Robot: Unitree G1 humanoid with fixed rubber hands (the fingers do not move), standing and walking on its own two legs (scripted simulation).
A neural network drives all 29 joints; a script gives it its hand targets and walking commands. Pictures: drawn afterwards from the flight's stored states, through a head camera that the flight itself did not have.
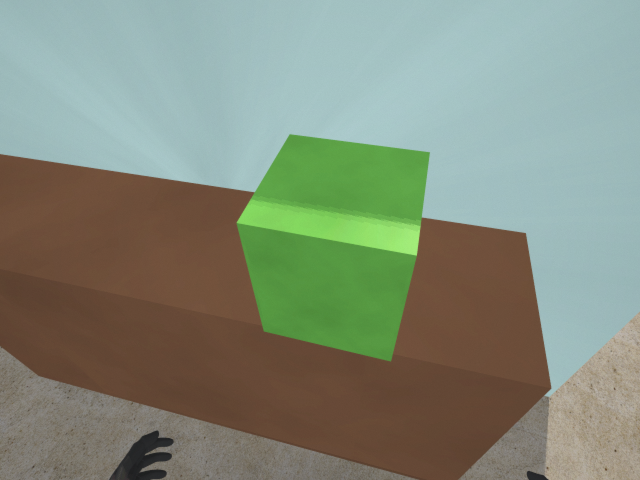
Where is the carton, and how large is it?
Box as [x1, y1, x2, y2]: [237, 134, 429, 360]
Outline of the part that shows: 290,134 237,221 237,226 264,331 390,360 416,256 429,152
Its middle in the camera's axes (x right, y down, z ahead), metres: +0.03 +0.02 +0.59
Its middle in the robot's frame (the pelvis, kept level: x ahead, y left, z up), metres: +0.44 -0.03 +0.03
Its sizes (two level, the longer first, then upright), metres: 0.210 0.200 0.250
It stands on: a pedestal, 0.67 m high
